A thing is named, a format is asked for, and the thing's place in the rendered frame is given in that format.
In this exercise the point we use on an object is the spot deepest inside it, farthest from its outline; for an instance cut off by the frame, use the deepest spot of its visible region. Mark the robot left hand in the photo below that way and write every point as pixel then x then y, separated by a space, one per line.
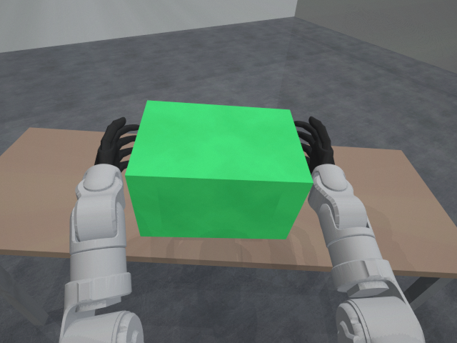
pixel 109 151

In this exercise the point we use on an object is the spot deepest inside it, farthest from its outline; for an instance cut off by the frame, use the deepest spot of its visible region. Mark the carton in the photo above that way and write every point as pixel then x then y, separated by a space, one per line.
pixel 216 171

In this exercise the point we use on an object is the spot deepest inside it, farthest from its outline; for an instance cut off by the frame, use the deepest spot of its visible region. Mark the robot right forearm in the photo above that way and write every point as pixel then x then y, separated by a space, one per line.
pixel 358 267

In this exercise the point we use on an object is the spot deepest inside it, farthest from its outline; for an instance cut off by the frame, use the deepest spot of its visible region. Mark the robot right hand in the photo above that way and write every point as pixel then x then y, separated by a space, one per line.
pixel 320 150

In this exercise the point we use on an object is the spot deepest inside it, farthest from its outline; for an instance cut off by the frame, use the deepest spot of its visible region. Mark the robot left forearm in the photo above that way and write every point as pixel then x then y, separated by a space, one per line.
pixel 97 242

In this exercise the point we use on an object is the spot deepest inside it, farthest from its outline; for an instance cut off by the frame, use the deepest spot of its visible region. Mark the right robot upper arm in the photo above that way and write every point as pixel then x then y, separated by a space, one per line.
pixel 376 320

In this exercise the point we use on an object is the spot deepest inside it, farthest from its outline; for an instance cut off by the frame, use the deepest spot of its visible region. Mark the left robot upper arm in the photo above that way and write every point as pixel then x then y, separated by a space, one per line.
pixel 115 327

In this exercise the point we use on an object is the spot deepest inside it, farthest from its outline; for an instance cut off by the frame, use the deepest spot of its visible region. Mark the table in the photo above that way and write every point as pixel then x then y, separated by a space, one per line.
pixel 41 169

